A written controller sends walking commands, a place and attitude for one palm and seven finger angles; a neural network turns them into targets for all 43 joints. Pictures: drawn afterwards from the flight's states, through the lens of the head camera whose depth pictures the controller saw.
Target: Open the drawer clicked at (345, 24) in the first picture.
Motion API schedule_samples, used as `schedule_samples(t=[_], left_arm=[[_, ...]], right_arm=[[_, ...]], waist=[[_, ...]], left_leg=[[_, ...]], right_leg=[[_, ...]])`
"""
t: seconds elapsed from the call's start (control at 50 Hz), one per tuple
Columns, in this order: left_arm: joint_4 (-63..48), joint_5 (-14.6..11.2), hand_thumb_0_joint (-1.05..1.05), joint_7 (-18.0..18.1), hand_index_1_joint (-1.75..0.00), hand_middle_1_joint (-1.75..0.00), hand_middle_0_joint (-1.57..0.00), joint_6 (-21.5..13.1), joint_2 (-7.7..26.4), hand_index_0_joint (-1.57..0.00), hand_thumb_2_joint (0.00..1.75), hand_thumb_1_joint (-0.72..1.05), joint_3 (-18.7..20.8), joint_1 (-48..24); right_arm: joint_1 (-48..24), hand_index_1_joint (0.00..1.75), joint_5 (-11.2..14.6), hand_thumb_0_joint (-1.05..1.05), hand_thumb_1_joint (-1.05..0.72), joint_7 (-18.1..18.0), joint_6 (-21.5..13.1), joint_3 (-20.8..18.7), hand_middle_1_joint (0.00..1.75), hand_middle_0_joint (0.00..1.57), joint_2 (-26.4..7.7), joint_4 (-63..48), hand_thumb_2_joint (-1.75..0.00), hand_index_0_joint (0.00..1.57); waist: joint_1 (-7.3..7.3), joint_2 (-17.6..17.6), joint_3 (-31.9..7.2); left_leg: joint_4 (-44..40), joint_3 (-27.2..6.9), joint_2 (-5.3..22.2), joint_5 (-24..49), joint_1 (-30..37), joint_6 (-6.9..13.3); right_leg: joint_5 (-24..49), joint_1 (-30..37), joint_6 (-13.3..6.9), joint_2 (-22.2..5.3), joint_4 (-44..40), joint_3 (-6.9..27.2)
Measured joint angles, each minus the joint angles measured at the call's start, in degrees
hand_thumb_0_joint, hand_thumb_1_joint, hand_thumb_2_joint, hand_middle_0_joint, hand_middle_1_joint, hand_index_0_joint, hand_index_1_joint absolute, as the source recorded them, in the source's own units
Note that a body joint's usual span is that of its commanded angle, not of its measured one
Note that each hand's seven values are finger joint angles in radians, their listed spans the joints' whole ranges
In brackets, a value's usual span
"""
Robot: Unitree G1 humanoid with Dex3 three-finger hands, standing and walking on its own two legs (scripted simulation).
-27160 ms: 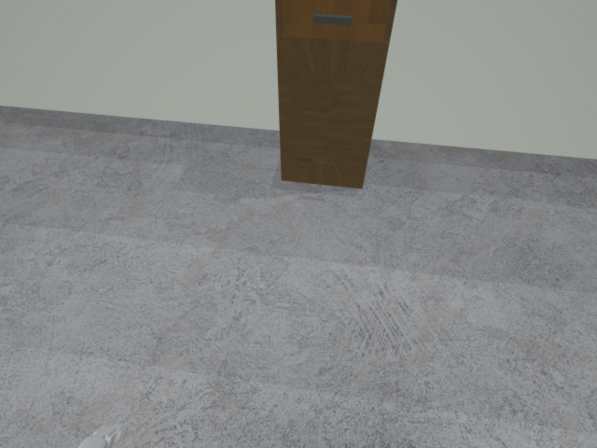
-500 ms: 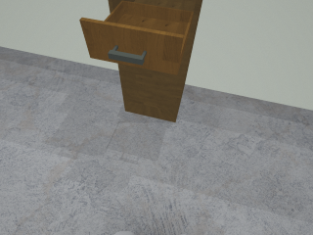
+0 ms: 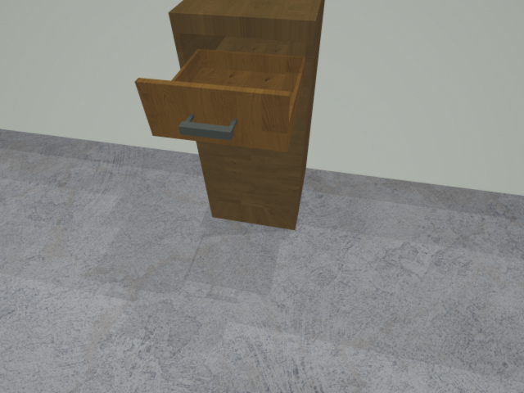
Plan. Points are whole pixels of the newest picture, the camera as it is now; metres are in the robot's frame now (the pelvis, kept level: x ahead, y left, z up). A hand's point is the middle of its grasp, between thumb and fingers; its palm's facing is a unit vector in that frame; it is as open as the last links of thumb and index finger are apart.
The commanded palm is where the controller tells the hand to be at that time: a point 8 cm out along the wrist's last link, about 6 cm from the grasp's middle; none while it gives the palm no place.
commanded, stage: let the arm hang, fingers relaxed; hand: left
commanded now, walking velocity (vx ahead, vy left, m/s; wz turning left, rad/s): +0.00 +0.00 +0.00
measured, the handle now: (209, 125) +0.69 +0.17 +0.03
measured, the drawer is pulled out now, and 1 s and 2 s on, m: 0.29 0.29 0.29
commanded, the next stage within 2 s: look to check the result in 0.18 s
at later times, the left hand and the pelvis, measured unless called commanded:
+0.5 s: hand out of the picture +0.12 +0.23 -0.15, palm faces -0.05 -0.94 -0.33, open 7.4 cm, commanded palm none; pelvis +0.03 +0.00 +0.00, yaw -1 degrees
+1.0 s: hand out of the picture +0.13 +0.24 -0.15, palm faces -0.04 -0.94 -0.34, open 7.4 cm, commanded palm none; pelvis +0.05 -0.01 +0.00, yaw -1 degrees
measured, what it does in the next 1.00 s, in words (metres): stands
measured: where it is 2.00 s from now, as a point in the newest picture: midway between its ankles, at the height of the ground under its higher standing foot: outside the picture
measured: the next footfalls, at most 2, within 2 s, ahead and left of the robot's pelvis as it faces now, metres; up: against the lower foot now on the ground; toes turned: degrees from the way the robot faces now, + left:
none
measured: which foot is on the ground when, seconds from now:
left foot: down 0.00-1.00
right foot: down 0.00-1.00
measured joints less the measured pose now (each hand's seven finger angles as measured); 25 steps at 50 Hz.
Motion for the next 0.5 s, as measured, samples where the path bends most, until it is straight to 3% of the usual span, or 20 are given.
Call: schedule_samples(t=[0.24,0.5], left_arm=[[0.0,-0.4,0.0,0.0,-0.3,-0.3,-0.21,-0.5,1.0,-0.2,0.9,0.91,-0.5,-3.9],[1.3,-0.5,0.01,0.1,-0.3,-0.3,-0.21,-0.3,1.2,-0.2,0.9,0.91,-0.8,-3.7]], right_arm=[[-1.3,0.3,0.2,0.0,-0.9,-0.1,-0.2,0.1,0.3,0.2,-2.1,1.8,-0.89,0.2],[-4.0,0.3,0.4,0.0,-0.9,-0.2,0.0,0.6,0.3,0.2,-2.4,1.9,-0.89,0.2]], waist=[[-1.3,-1.1,2.1],[-0.89,-1.1,2.6]], left_leg=[[-2.4,0.5,0.4,0.0,2.2,-0.4],[-4.2,0.6,0.6,-0.3,3.8,-0.6]], right_leg=[[0.0,1.7,-0.2,0.5,-1.9,0.6],[-0.3,3.3,-0.3,0.7,-3.6,0.8]])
